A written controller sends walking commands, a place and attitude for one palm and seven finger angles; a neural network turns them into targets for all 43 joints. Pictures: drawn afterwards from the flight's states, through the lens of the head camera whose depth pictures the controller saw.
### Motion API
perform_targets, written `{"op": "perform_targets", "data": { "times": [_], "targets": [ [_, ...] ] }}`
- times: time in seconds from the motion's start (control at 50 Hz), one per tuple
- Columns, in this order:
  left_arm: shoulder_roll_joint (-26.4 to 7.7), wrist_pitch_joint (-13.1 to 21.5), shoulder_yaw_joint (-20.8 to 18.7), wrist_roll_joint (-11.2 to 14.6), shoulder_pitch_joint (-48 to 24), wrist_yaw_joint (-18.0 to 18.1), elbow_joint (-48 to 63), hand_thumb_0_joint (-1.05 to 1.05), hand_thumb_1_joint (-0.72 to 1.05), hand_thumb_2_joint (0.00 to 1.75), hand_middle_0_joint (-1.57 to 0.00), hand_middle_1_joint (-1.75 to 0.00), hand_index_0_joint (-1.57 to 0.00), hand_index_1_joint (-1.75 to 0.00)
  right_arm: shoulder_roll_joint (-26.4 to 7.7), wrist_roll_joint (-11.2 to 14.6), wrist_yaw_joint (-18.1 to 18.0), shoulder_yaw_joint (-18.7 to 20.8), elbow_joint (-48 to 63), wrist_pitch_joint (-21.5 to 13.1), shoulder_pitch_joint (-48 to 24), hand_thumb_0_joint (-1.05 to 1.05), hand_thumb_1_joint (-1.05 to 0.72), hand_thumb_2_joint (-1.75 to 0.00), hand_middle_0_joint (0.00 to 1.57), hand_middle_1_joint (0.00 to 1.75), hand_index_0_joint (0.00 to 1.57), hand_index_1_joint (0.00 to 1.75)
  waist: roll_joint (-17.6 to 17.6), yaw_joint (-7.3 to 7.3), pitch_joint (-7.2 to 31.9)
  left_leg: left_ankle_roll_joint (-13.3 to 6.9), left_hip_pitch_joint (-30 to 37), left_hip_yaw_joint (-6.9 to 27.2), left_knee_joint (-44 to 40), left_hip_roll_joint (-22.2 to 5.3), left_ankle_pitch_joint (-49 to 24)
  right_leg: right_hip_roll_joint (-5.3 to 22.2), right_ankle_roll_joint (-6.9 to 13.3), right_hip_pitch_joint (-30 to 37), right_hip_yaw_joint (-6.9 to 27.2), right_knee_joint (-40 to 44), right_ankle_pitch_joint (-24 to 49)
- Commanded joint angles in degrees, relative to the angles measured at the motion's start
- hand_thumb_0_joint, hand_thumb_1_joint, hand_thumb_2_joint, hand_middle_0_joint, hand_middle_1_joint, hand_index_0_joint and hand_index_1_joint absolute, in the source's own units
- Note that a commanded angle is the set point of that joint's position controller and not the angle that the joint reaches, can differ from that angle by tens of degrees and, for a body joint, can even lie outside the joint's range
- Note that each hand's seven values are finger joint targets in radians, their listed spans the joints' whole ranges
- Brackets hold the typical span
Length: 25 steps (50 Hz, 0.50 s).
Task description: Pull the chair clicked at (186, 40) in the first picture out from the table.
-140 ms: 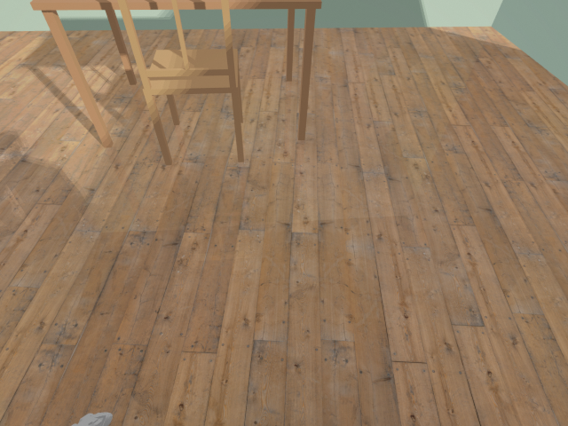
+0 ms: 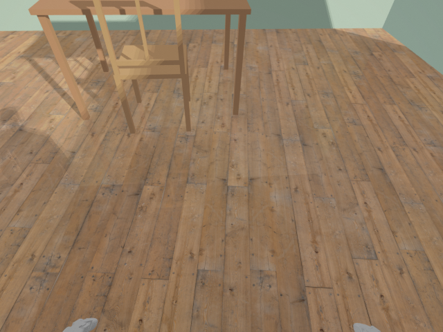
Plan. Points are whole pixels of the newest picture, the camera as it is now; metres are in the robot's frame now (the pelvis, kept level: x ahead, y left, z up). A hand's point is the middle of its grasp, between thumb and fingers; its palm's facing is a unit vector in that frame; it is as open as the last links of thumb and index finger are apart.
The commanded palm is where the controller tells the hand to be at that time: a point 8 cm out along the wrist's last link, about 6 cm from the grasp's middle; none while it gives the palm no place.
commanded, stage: stand and wait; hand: left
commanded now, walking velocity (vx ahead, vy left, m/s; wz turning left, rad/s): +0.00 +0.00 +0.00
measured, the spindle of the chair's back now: (141, 26) +1.50 +0.50 -0.06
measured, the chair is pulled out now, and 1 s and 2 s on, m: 0.00 0.00 0.00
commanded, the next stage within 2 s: look at it before walking up in 0.70 s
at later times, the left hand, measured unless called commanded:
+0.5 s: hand out of the picture +0.05 +0.24 -0.15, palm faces -0.04 -0.94 -0.33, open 7.4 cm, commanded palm none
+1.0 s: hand out of the picture +0.06 +0.23 -0.15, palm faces -0.05 -0.94 -0.33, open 7.4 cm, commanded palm none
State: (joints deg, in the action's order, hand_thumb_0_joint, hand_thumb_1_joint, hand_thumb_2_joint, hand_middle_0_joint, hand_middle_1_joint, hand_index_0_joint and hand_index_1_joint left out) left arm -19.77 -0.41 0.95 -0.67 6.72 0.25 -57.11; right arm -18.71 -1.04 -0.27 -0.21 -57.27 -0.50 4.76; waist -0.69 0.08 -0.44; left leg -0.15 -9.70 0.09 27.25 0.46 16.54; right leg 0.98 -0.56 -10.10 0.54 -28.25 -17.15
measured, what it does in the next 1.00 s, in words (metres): stands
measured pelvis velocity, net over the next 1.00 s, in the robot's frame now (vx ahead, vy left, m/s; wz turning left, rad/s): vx -0.02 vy -0.01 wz -0.01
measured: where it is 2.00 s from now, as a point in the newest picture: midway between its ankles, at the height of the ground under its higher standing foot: outside the picture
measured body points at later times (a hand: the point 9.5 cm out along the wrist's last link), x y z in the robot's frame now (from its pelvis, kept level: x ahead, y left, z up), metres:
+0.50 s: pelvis -0.01 -0.01 +0.01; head +0.00 -0.01 +0.45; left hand +0.06 +0.29 -0.13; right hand +0.06 -0.31 -0.13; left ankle -0.02 +0.12 -0.74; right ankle -0.02 -0.13 -0.74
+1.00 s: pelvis -0.02 -0.01 +0.01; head -0.02 -0.01 +0.46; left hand +0.07 +0.28 -0.13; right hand +0.06 -0.30 -0.12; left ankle -0.02 +0.12 -0.74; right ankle -0.02 -0.13 -0.74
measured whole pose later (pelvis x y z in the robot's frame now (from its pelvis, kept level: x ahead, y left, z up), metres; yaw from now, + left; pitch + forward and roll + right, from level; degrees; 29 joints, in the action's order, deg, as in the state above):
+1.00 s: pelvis -0.02 -0.01 +0.01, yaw +0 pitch -2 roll +0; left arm -19.5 0.0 0.8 -0.8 7.4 0.0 -61.5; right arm -18.8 -0.6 0.0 -0.2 -63.8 -0.6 6.5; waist -0.8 -0.1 -1.7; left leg 0.8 -8.1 0.0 21.7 -0.6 12.0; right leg -0.1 0.2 -8.7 0.6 -22.8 -12.5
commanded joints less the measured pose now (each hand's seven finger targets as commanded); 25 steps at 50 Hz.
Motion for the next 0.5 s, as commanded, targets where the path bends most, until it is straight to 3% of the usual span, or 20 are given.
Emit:
{"op": "perform_targets", "data": {
  "times": [0.0,0.48],
  "targets": [
    [-11.8,1.6,-3.0,0.1,-2.3,0.8,3.2,0.0,0.9,0.9,-0.2,-0.3,-0.2,-0.3,-12.0,0.1,-0.7,2.8,3.1,-1.4,-2.7,0.0,-0.9,-0.9,0.2,0.3,0.2,0.3,0.6,-0.12,4.2,-2.2,1.9,4.4,-4.1,-6.4,-18.6,5.6,2.6,1.6,4.1,4.1,17.8],
    [-11.8,1.8,-2.8,0.3,-1.4,0.5,-0.7,0.0,0.9,0.9,-0.2,-0.3,-0.2,-0.3,-12.2,0.5,-0.5,2.3,-1.9,-1.2,-1.4,0.0,-0.9,-0.9,0.2,0.3,0.2,0.3,0.6,-0.05,2.6,-1.5,2.1,4.7,-7.3,-6.8,-12.3,6.0,2.7,2.1,6.0,8.6,13.3]
  ]
}}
